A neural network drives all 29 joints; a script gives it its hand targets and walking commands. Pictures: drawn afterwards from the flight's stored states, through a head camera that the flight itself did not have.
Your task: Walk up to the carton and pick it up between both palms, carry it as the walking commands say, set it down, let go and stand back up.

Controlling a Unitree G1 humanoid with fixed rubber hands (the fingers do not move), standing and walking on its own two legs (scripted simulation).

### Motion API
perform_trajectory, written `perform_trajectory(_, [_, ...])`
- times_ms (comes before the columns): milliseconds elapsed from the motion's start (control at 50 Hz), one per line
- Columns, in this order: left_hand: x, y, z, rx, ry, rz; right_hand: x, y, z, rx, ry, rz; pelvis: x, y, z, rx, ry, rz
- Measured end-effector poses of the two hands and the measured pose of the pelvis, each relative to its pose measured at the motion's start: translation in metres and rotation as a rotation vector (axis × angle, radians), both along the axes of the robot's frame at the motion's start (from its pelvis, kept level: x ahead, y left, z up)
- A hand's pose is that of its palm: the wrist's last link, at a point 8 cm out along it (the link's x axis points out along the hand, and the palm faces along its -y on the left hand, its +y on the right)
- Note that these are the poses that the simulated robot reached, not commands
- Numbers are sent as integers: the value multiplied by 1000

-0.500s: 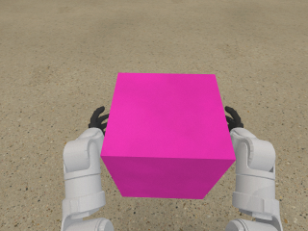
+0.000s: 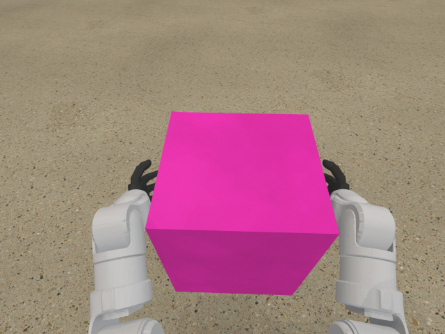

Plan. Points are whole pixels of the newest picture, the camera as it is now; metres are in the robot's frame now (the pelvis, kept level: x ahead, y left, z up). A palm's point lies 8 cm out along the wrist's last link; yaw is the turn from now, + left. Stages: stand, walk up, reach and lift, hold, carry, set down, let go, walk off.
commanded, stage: carry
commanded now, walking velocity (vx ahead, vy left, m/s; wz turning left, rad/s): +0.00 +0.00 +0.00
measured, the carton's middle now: (236, 210) +0.34 -0.01 +0.05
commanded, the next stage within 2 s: none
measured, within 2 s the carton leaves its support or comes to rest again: neither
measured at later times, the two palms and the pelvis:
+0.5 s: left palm (141, 204) +0.32 +0.16 +0.10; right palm (332, 202) +0.31 -0.17 +0.10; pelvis +0.00 +0.00 +0.00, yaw +0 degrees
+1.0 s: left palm (145, 209) +0.32 +0.16 +0.09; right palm (331, 212) +0.30 -0.17 +0.08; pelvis +0.00 +0.00 +0.00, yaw +0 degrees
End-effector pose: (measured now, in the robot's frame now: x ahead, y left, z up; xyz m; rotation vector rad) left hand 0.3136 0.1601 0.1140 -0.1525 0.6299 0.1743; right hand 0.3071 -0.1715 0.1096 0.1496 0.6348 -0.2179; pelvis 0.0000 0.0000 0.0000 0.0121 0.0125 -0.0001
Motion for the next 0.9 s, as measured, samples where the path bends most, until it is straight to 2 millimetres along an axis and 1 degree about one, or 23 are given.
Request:
perform_trajectory(220, [2,1,-8,-4,14,1,3,1,-6,-4,16,1,2,0,0,0,4,0])
perform_trajectory(340, [2,3,-15,-17,15,2,5,3,-8,-21,18,7,2,1,0,-1,4,0])
perform_trajectory(460, [3,3,-13,-13,-2,0,5,3,-6,-20,3,6,2,1,0,-1,3,0])
perform_trajectory(600, [2,3,-14,-4,10,1,4,2,-11,-11,16,10,1,1,0,-1,2,0])
perform_trajectory(760, [3,2,-24,-1,27,-4,5,2,-20,-17,34,11,0,1,0,-1,2,-1])
perform_trajectory(840, [6,-1,-24,4,21,-23,4,-2,-18,-24,29,-1,1,1,0,-1,3,-1])
perform_trajectory(900, [7,-4,-23,-1,23,-32,0,-4,-19,-28,32,-10,3,1,0,-1,4,-1])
